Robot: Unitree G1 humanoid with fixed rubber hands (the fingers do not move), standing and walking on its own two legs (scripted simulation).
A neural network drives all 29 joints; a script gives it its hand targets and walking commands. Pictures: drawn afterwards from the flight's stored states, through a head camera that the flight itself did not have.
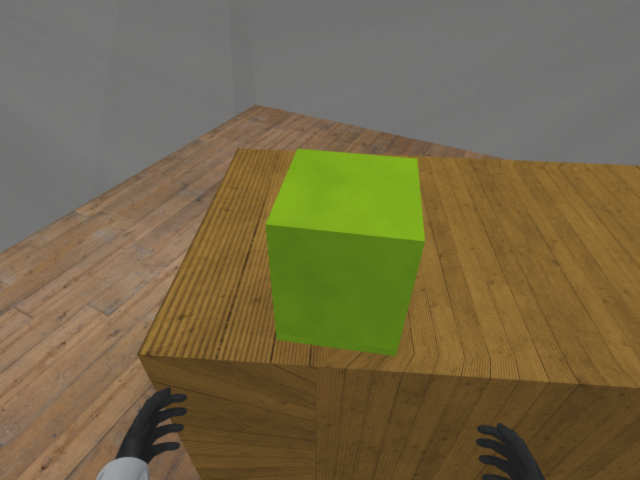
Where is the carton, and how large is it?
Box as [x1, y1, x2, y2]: [265, 149, 424, 355]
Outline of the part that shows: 297,149 265,224 276,338 282,340 395,355 424,243 417,160 416,158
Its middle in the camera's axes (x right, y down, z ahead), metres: +0.05 +0.02 +0.66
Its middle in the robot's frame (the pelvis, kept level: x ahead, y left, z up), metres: +0.49 -0.03 +0.04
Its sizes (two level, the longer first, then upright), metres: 0.218 0.206 0.255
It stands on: a pedestal, 0.68 m high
